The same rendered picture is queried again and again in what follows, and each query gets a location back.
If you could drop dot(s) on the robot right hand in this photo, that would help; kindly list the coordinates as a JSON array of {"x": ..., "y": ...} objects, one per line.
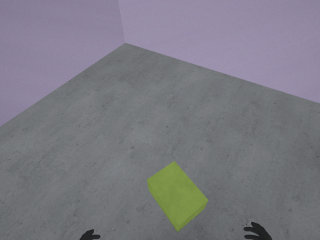
[{"x": 259, "y": 230}]

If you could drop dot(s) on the robot left hand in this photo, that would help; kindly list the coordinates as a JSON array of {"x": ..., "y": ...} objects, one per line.
[{"x": 88, "y": 235}]

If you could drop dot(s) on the carton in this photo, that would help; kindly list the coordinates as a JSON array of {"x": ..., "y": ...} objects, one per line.
[{"x": 179, "y": 198}]

